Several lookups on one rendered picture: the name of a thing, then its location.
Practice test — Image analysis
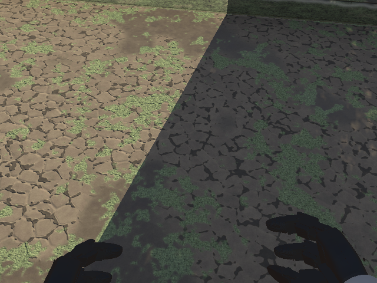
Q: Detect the left robot hand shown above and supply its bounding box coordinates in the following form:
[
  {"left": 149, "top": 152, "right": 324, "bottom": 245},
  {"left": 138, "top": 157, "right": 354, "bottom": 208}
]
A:
[{"left": 44, "top": 239, "right": 123, "bottom": 283}]

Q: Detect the right robot hand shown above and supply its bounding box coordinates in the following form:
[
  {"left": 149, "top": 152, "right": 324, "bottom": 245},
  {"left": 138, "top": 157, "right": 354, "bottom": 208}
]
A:
[{"left": 266, "top": 212, "right": 368, "bottom": 283}]

